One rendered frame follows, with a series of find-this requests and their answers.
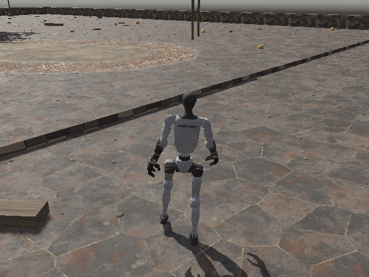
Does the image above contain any robot right upper arm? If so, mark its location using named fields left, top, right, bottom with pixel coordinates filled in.
left=200, top=117, right=214, bottom=148

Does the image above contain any left robot shin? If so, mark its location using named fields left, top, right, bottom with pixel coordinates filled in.
left=162, top=180, right=171, bottom=217

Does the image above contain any left robot hand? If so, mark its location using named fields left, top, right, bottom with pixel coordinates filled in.
left=147, top=161, right=160, bottom=177

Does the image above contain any right robot hand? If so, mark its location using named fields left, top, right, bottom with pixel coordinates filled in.
left=205, top=155, right=219, bottom=166

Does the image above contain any left robot forearm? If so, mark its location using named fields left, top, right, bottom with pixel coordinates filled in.
left=150, top=138, right=164, bottom=164

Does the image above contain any robot left upper arm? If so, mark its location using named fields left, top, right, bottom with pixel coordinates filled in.
left=159, top=115, right=176, bottom=148

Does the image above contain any right robot thigh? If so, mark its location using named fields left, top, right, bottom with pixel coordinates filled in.
left=190, top=163, right=204, bottom=208

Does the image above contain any right robot forearm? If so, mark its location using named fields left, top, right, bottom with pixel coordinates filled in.
left=208, top=140, right=218, bottom=158

